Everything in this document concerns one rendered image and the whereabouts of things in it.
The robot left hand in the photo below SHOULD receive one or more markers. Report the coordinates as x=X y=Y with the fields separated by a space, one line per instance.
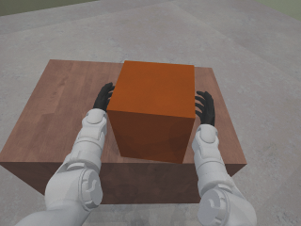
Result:
x=102 y=100

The robot right upper arm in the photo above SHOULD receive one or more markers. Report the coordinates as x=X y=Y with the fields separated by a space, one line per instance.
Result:
x=218 y=207

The robot left upper arm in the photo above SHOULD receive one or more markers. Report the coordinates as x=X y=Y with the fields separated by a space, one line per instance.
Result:
x=70 y=197

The left robot forearm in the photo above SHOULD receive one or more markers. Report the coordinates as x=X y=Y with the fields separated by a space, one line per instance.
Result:
x=88 y=147

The carton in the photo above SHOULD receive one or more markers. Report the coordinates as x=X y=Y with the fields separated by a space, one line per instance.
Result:
x=152 y=110

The robot right hand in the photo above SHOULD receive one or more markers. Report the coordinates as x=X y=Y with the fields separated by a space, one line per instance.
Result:
x=208 y=114

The pedestal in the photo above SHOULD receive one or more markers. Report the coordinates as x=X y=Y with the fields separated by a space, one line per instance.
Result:
x=47 y=128

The right robot forearm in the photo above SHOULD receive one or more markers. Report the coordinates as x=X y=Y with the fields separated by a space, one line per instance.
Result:
x=209 y=164

